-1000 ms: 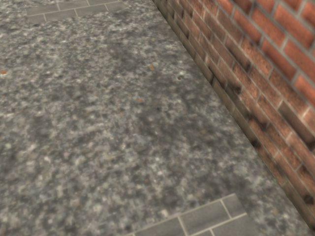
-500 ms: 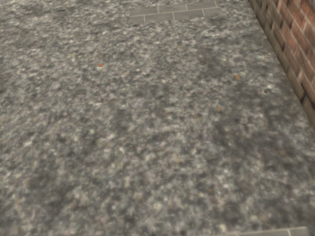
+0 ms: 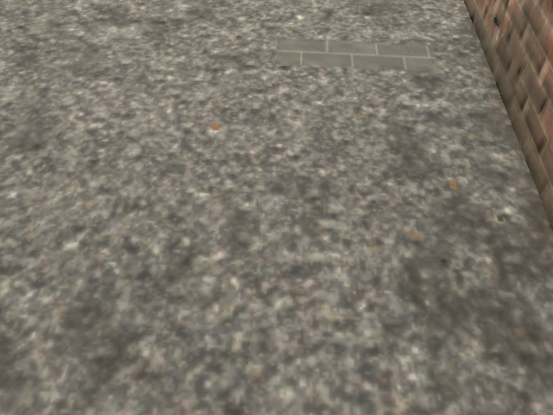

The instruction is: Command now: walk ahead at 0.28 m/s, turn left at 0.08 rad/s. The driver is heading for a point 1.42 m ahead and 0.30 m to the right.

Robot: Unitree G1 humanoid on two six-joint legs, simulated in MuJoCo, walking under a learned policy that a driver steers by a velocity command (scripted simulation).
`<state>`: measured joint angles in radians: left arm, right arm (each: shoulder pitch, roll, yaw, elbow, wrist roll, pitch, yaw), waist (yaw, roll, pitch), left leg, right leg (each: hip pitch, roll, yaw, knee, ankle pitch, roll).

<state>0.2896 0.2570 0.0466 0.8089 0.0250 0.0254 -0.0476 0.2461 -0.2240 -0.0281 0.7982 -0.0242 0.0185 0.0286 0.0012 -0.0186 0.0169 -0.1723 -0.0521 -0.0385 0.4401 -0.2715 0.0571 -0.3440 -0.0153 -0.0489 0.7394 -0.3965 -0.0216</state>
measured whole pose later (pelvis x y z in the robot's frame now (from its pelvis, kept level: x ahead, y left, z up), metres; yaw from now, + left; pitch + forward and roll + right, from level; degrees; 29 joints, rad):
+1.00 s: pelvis +0.46 +0.00 +0.00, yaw +0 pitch +0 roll +1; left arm 0.08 0.21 0.04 0.89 0.02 -0.03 -0.03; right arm 0.44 -0.17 -0.03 1.06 -0.01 -0.10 0.00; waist -0.05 -0.04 0.05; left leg 0.05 -0.11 0.06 0.18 -0.24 0.10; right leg -0.63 -0.10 -0.04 0.71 -0.01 -0.03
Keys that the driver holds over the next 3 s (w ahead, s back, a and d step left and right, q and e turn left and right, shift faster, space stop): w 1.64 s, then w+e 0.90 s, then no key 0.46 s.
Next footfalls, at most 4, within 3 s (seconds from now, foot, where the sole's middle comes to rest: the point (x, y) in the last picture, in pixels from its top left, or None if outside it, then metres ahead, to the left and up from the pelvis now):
0.12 right None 0.08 -0.11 -0.78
0.58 left None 0.41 0.06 -0.78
1.14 right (325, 335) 0.72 -0.11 -0.78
1.72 left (260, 244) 1.02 0.06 -0.78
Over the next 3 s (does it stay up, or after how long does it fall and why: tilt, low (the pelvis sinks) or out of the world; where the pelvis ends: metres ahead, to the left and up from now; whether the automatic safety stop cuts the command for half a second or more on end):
stays up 1.44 -0.16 -0.01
